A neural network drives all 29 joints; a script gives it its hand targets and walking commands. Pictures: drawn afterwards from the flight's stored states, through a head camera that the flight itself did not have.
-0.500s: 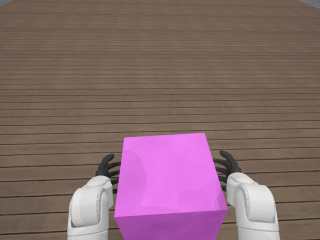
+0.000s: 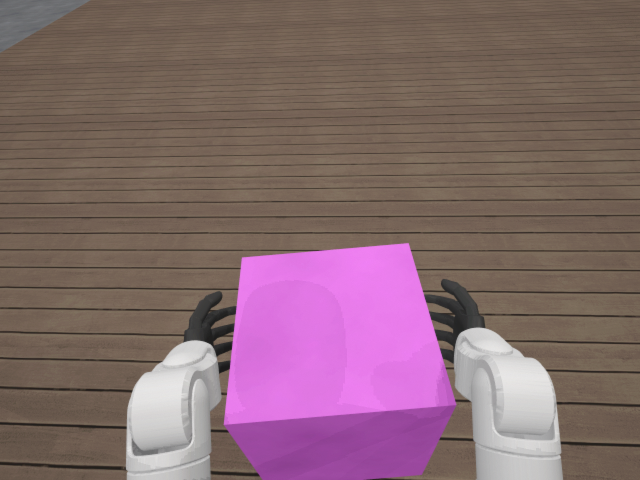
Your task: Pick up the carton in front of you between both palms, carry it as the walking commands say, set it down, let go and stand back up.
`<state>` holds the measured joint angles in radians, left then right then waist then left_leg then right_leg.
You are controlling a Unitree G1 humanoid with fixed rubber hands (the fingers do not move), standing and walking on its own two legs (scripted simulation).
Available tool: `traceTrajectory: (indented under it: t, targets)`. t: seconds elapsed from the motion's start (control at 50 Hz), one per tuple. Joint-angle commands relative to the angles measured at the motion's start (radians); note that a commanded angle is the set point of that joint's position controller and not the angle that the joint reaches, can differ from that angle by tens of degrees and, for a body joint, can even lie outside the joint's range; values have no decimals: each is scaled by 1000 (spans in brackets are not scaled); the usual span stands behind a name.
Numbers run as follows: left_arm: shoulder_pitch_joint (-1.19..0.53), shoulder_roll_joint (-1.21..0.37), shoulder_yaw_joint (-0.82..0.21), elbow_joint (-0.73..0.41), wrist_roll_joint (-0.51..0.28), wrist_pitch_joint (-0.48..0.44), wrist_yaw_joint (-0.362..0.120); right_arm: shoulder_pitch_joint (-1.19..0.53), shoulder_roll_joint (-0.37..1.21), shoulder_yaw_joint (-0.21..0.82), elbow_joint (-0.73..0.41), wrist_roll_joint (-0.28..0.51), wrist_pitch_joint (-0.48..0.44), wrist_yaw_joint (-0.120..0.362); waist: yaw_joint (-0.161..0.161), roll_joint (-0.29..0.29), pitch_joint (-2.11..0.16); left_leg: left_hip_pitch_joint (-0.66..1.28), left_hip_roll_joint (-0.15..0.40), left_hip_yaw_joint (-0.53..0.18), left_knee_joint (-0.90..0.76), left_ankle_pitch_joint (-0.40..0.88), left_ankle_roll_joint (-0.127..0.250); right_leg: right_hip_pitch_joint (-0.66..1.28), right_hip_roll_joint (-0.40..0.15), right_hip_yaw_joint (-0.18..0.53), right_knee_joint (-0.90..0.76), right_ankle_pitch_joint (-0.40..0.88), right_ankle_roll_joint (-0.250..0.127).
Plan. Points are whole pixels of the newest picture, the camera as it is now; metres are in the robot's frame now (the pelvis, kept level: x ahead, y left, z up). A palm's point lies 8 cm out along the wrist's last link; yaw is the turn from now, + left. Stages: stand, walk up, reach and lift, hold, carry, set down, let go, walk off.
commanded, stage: carry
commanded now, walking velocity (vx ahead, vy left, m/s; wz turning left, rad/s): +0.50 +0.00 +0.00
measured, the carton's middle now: (335, 370) +0.29 +0.00 -0.01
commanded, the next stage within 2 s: none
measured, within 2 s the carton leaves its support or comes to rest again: neither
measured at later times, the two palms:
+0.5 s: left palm (231, 192) +0.61 +0.18 +0.05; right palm (398, 187) +0.59 -0.11 +0.06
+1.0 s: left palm (261, 106) +0.88 +0.15 +0.08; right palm (394, 100) +0.88 -0.15 +0.08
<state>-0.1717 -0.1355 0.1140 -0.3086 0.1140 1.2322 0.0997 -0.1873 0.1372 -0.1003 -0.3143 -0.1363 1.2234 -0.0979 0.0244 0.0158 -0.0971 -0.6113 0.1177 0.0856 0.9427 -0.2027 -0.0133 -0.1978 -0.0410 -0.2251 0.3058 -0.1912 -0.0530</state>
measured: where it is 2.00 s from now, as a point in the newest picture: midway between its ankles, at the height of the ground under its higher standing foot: (333, 383)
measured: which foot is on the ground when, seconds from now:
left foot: up 0.00-0.22, down 0.24-0.76, up 0.78-0.96, down 0.98-1.00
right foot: down 0.00-0.26, up 0.28-0.70, down 0.72-1.00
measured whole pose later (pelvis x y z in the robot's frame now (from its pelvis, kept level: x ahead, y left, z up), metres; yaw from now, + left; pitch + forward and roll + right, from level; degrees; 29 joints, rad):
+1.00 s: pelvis +0.60 +0.01 -0.01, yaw -1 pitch +3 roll -1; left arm -0.20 -0.14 0.11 -0.34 0.12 1.22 0.10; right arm -0.21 0.14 -0.12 -0.36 -0.13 1.21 -0.10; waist 0.01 0.04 -0.03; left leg -0.30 0.08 0.12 0.47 -0.18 -0.02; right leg -0.31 -0.03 -0.24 0.41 -0.15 -0.06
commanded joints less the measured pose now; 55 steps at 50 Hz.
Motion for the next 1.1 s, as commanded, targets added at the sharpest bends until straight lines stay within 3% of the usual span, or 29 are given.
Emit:
traceTrajectory:
  t: [0.0,0.16,0.2,0.22,0.24,0.26,0.28,0.32,0.34,0.36,0.42,0.5,0.62,0.66,0.68,0.7,0.72,0.74,0.76,0.78,0.8,0.82,0.84,0.92,0.96,0.98,1.0,1.02,1.08]
  targets:
    - [-516,-918,-707,-123,-456,-15,-287,-448,957,715,-67,414,-13,235,-8,-135,-210,-81,6,27,-178,89,-16,272,-233,180,-156,160,-78]
    - [-439,-876,-688,-38,-402,2,-283,-403,913,705,-8,418,14,258,-4,-180,-96,76,-55,121,-463,194,36,322,-208,62,-68,443,-26]
    - [-455,-881,-696,-31,-404,-1,-283,-390,921,693,16,419,11,266,-27,-156,-169,331,-123,197,-521,139,42,268,-169,-15,152,583,16]
    - [-462,-882,-703,-31,-405,-3,-284,-382,921,684,31,417,7,271,-44,-91,-242,555,-100,158,-497,64,45,134,-135,-21,343,481,40]
    - [-491,-895,-719,-44,-415,1,-282,-377,914,669,55,401,0,277,-57,119,-334,791,165,-255,-551,-49,147,-137,-59,1,651,248,93]
    - [-508,-906,-731,-59,-423,-3,-284,-370,945,674,84,410,-14,281,-51,341,-374,922,305,-604,-705,11,246,-393,69,77,873,-235,110]
    - [-515,-935,-738,-41,-422,-15,-285,-381,975,683,57,431,-23,284,-46,246,-348,913,306,-533,-690,148,247,-476,18,186,997,-286,80]
    - [-513,-993,-749,-48,-427,-47,-286,-405,1040,698,29,446,-47,289,-45,65,-332,783,249,-346,-643,278,187,-478,-67,229,963,-197,39]
    - [-510,-1019,-755,-47,-427,-60,-284,-420,1055,706,16,452,-58,290,-37,48,-320,716,229,-281,-669,250,154,-449,-91,234,886,-139,38]
    - [-496,-1037,-758,-48,-428,-70,-280,-425,1062,711,4,456,-66,291,-33,64,-322,679,211,-225,-695,197,134,-415,-93,219,838,-103,41]
    - [-425,-1046,-766,-46,-406,-98,-266,-375,1052,721,-9,465,-83,301,-33,110,-292,651,189,-134,-755,128,140,-427,-87,171,699,-42,59]
    - [-390,-1016,-774,-68,-394,-110,-253,-339,1007,729,-32,463,-90,306,-37,113,-216,686,158,-53,-782,207,145,-486,-82,114,484,64,82]
    - [-415,-898,-763,-148,-420,-62,-248,-332,893,707,-98,443,-55,279,-39,137,-124,685,105,97,-673,626,92,-334,2,8,228,237,61]
    - [-401,-858,-748,-142,-422,-37,-251,-323,856,691,-95,425,-33,269,-30,147,-143,671,83,139,-542,706,55,-178,44,-35,150,296,51]
    - [-398,-843,-740,-136,-418,-27,-254,-324,838,684,-91,420,-22,267,-16,114,-166,632,52,176,-427,720,20,-40,65,-60,47,384,51]
    - [-413,-827,-731,-134,-415,-15,-257,-335,822,677,-85,416,-12,266,-9,80,-204,551,28,167,-311,599,-16,127,8,-17,13,502,54]
    - [-427,-814,-717,-128,-413,-5,-260,-367,811,680,-93,420,0,266,2,-83,-305,364,-1,131,-94,194,-45,379,-217,194,168,983,5]
    - [-401,-812,-697,-77,-404,-3,-262,-385,823,691,-90,429,17,264,6,-260,-426,148,-108,52,124,-337,-59,604,-376,427,173,1179,-163]
    - [-377,-830,-693,-71,-409,-6,-263,-361,827,690,-70,430,20,265,-4,-215,-439,122,-99,-35,203,-397,-44,528,-398,437,100,1036,-199]
    - [-391,-869,-689,-67,-407,-10,-265,-391,854,698,-72,431,17,268,-8,-190,-422,132,-71,-71,173,-380,-21,449,-370,387,59,864,-185]
    - [-420,-910,-694,-73,-408,-16,-267,-430,885,709,-79,435,12,270,-12,-142,-384,176,-27,-87,46,-357,-6,343,-336,318,27,748,-140]
    - [-457,-939,-696,-81,-412,-21,-270,-464,913,717,-85,442,6,271,-19,-130,-338,217,-3,-84,-134,-343,-5,263,-292,255,5,653,-92]
    - [-494,-956,-693,-91,-419,-25,-272,-490,945,723,-86,454,1,270,-19,-134,-328,284,-31,-42,-237,-339,-10,200,-268,216,-23,552,-80]
    - [-491,-953,-700,-122,-429,-28,-275,-463,962,727,-104,447,-12,256,-17,-145,-376,402,-48,29,-457,-96,-6,174,-240,144,2,364,-69]
    - [-465,-938,-700,-100,-418,-24,-277,-433,952,720,-87,432,-5,256,-19,-117,-362,492,-15,40,-575,117,-12,102,-195,102,47,245,-28]
    - [-459,-929,-699,-85,-409,-21,-279,-420,948,715,-66,425,-1,260,-20,-93,-345,493,36,4,-586,134,-15,80,-180,91,54,151,0]
    - [-469,-929,-701,-65,-408,-15,-281,-425,942,706,-43,416,4,265,-14,-39,-307,466,83,-32,-551,204,-10,72,-147,90,76,141,26]
    - [-479,-927,-703,-54,-411,-11,-284,-431,940,699,-21,415,6,270,-15,6,-281,453,91,-27,-515,264,-5,73,-140,103,98,209,40]
    - [-501,-914,-706,-32,-412,-1,-284,-420,937,682,32,421,9,280,-20,23,-265,436,80,-23,-479,421,1,84,-145,108,192,409,48]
